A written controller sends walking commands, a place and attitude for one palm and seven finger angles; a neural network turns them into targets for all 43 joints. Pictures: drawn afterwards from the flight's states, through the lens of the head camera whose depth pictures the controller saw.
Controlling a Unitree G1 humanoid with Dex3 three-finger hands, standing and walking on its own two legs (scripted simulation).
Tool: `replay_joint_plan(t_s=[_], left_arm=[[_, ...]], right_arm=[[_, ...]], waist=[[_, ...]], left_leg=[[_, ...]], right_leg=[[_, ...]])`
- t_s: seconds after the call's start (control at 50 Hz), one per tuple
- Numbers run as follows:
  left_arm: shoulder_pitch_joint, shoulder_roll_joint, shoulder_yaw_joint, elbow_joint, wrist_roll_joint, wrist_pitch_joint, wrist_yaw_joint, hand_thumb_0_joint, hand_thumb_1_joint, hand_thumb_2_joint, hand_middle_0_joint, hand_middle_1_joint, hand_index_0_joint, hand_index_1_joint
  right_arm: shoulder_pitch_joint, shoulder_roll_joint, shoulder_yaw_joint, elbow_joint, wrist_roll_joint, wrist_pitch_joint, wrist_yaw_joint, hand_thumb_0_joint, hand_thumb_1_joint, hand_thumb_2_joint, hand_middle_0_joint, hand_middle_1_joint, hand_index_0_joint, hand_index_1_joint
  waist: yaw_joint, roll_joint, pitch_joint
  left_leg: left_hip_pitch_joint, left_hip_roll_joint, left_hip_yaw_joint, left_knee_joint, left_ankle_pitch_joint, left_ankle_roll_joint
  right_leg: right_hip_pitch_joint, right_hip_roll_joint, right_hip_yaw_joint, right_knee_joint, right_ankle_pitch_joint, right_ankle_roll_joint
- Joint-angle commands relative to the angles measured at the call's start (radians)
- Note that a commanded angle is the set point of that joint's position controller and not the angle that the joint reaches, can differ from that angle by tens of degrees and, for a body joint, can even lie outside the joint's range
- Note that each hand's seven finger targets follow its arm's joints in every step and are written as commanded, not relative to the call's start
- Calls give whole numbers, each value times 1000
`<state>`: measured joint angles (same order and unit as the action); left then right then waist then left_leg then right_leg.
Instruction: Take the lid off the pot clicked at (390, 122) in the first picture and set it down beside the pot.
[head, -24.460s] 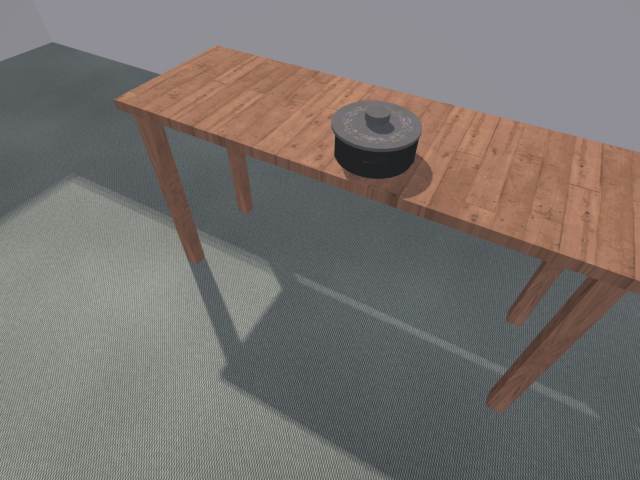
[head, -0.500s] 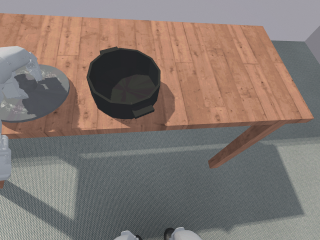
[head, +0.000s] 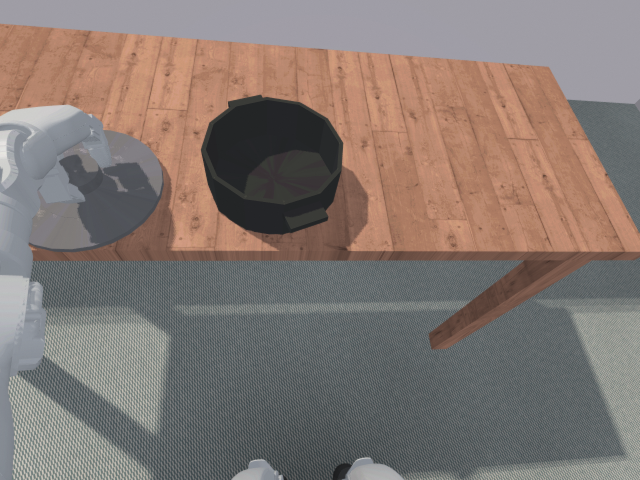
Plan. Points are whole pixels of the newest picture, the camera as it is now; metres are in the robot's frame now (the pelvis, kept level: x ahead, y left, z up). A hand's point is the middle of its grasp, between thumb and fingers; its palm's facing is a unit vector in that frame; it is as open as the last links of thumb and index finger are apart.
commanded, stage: open the fingers wide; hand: left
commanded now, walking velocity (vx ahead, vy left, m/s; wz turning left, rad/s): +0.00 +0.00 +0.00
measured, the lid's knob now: (78, 174) +0.51 +0.29 +0.02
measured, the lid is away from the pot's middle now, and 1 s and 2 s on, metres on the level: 0.26 0.26 0.26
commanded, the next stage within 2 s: raise the empty hand in 0.70 s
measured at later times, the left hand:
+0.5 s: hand (67, 172) +0.48 +0.28 +0.05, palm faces -0.46 -0.11 -0.88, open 10.4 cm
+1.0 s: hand (60, 158) +0.49 +0.28 +0.07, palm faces -0.44 -0.11 -0.89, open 11.0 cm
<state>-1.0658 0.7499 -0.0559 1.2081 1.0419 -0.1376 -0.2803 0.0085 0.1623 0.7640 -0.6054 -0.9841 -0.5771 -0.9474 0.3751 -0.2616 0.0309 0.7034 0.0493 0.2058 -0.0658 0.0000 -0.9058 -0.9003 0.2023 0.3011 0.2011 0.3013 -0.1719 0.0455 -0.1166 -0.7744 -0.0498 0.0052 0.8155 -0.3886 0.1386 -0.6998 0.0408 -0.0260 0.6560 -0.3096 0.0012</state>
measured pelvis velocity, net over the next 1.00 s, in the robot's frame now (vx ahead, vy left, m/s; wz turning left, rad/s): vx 0.00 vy -0.02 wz -0.01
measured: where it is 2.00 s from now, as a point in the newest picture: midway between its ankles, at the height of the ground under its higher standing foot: outside the picture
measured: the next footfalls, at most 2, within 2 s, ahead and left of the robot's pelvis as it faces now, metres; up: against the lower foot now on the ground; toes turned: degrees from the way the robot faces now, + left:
none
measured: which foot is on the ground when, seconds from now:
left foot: down 0.00-1.00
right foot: down 0.00-1.00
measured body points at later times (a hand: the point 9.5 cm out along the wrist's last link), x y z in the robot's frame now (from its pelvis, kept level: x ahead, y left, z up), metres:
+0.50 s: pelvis -0.01 -0.02 +0.00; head +0.10 +0.02 +0.43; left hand +0.50 +0.28 +0.10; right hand -0.05 -0.29 -0.11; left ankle -0.01 +0.02 -0.70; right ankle +0.00 -0.17 -0.70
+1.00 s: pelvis +0.00 -0.02 +0.00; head +0.11 +0.01 +0.43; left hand +0.51 +0.29 +0.12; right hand -0.03 -0.30 -0.11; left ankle -0.01 +0.02 -0.70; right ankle +0.00 -0.17 -0.70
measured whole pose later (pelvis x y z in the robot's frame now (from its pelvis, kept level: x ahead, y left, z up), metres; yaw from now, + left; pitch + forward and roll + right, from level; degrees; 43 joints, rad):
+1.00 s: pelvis +0.00 -0.02 +0.00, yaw -1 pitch +20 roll -6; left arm -1.09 0.84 -0.04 1.18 1.03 -0.17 -0.33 0.00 0.06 0.54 -0.33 -0.93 -0.32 -0.93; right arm 0.37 -0.27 0.05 0.70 0.08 0.22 -0.10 0.00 -0.91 -0.90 0.20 0.30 0.20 0.30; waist -0.18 0.04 -0.12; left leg -0.80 -0.02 0.00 0.85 -0.40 0.11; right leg -0.73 0.07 -0.02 0.70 -0.32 0.01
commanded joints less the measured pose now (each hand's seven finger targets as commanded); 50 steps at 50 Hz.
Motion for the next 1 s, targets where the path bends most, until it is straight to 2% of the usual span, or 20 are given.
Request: replay_joint_plan(t_s=[0.0, 0.02, 0.08, 0.12, 0.18, 0.28, 0.32, 0.36, 0.38, 0.42, 0.46, 0.5, 0.54, 0.64, 0.7, 0.72, 0.78, 0.84, 0.88, 0.98], left_arm=[[-537, 229, 15, -187, -6, 0, 50, 0, 257, 766, -570, -1002, -564, -980], [-551, 208, 2, -206, -10, -4, 41, 0, 246, 755, -556, -998, -551, -977], [-533, 292, 52, -168, -6, -4, 37, 0, 210, 722, -517, -984, -512, -967], [-568, 273, 37, -230, -14, -13, 28, 0, 186, 699, -490, -976, -486, -961], [-543, 257, 35, -219, -10, -12, 22, 0, 152, 664, -449, -964, -446, -953], [-478, 302, 62, -150, -19, -9, 15, 0, 91, 612, -384, -940, -383, -935], [-504, 262, 32, -181, -19, -12, 11, 0, 65, 593, -358, -930, -357, -926], [-519, 301, 60, -218, -5, -19, 11, 0, 42, 571, -332, -921, -332, -920], [-495, 319, 77, -214, -8, -22, 11, 0, 31, 558, -318, -918, -318, -918], [-471, 353, 98, -193, -16, -34, 9, 0, 32, 555, -317, -919, -317, -919], [-458, 320, 54, -106, -19, -18, 9, 0, 32, 556, -317, -919, -317, -919], [-494, 371, 80, -163, -10, -20, 14, 0, 31, 557, -318, -918, -318, -918], [-509, 395, 98, -213, -2, -37, 15, 0, 33, 554, -317, -920, -317, -920], [-488, 346, 65, -177, -18, -37, -4, 0, 38, 543, -313, -926, -313, -926], [-468, 377, 79, -154, -19, -33, -8, 0, 39, 540, -313, -928, -313, -928], [-481, 371, 83, -192, -27, -44, -12, 0, 40, 539, -312, -929, -312, -929], [-482, 349, 60, -173, -20, -38, -13, 0, 44, 532, -310, -933, -310, -933], [-541, 402, 104, -297, -18, -50, -11, 0, 44, 532, -310, -933, -310, -933], [-527, 422, 122, -283, -21, -46, -9, 0, 44, 532, -310, -933, -310, -933], [-518, 332, 44, -187, -28, -2, -11, 0, 44, 532, -310, -933, -310, -933]], right_arm=[[187, -213, -74, -15, 1, -6, -17, 0, -900, -900, 200, 300, 200, 300], [187, -213, -75, -13, 1, -7, -16, 0, -900, -900, 200, 300, 200, 300], [186, -217, -67, -25, 3, -6, -21, 0, -900, -900, 200, 300, 200, 300], [185, -213, -68, -27, 1, -9, -23, 0, -900, -900, 200, 300, 200, 300], [186, -209, -74, -23, -2, -6, -18, 0, -900, -900, 200, 300, 200, 300], [184, -213, -62, -31, 6, 3, -23, 0, -900, -900, 200, 300, 200, 300], [180, -213, -62, -30, 10, 3, -21, 0, -900, -900, 200, 300, 200, 300], [181, -213, -69, -31, 4, 7, -20, 0, -900, -900, 200, 300, 200, 300], [183, -210, -68, -32, 4, 7, -21, 0, -900, -900, 200, 300, 200, 300], [178, -213, -58, -43, 11, 6, -29, 0, -900, -900, 200, 300, 200, 300], [168, -217, -51, -38, 17, 6, -32, 0, -900, -900, 200, 300, 200, 300], [173, -218, -50, -40, 19, 3, -34, 0, -900, -900, 200, 300, 200, 300], [176, -215, -50, -44, 16, 1, -38, 0, -900, -900, 200, 300, 200, 300], [173, -213, -52, -40, 20, 3, -41, 0, -900, -900, 200, 300, 200, 300], [174, -215, -49, -38, 24, 6, -43, 0, -900, -900, 200, 300, 200, 300], [168, -215, -45, -43, 25, 5, -46, 0, -900, -900, 200, 300, 200, 300], [171, -213, -51, -33, 25, 11, -45, 0, -900, -900, 200, 300, 200, 300], [172, -209, -60, -36, 18, 15, -44, 0, -900, -900, 200, 300, 200, 300], [169, -208, -58, -38, 19, 16, -45, 0, -900, -900, 200, 300, 200, 300], [158, -210, -54, -27, 29, 15, -37, 0, -900, -900, 200, 300, 200, 300]], waist=[[-26, 183, -415], [-27, 199, -417], [-21, 170, -417], [-16, 220, -466], [-14, 232, -459], [-14, 133, -419], [-11, 174, -409], [-3, 212, -453], [-2, 191, -465], [-1, 168, -446], [-22, 105, -351], [-11, 128, -373], [0, 198, -444], [-14, 192, -423], [-18, 130, -403], [-10, 172, -418], [-19, 155, -405], [1, 260, -522], [-2, 231, -524], [-15, 190, -404]], left_leg=[[647, 98, -186, -58, 694, -139], [670, 107, -195, -57, 731, -141], [598, 87, -168, -51, 631, -129], [632, 87, -164, -49, 678, -130], [658, 92, -172, -38, 717, -139], [538, 72, -130, -38, 625, -113], [552, 78, -136, -46, 635, -119], [603, 81, -143, -41, 667, -130], [597, 77, -135, -37, 672, -124], [552, 71, -121, -37, 647, -117], [446, 64, -102, -48, 483, -96], [441, 63, -100, -63, 428, -85], [516, 66, -108, -50, 537, -104], [516, 68, -103, -40, 543, -101], [458, 60, -91, -31, 497, -84], [480, 61, -90, -30, 550, -89], [485, 65, -98, -27, 536, -93], [617, 76, -111, -18, 697, -118], [607, 72, -109, -14, 699, -115], [538, 70, -101, -40, 616, -109]], right_leg=[[-160, 57, -48, -28, 132, -45], [-183, 56, -52, -24, 128, -45], [-138, 58, -45, -17, 117, -48], [-127, 54, -45, -13, 144, -50], [-154, 61, -49, -15, 134, -49], [-94, 64, -45, -14, 148, -47], [-114, 61, -51, -10, 143, -51], [-122, 65, -46, -12, 134, -52], [-98, 67, -45, -13, 151, -52], [-80, 64, -42, -9, 159, -50], [-91, 64, -41, -13, 107, -45], [-62, 60, -35, -17, 98, -50], [-65, 64, -35, -5, 125, -53], [-95, 66, -38, -6, 118, -47], [-68, 65, -34, -4, 131, -44], [-70, 64, -37, 1, 149, -46], [-94, 66, -38, -1, 132, -44], [-82, 68, -33, 1, 177, -45], [-61, 68, -30, -5, 191, -42], [-80, 69, -39, -21, 161, -42]])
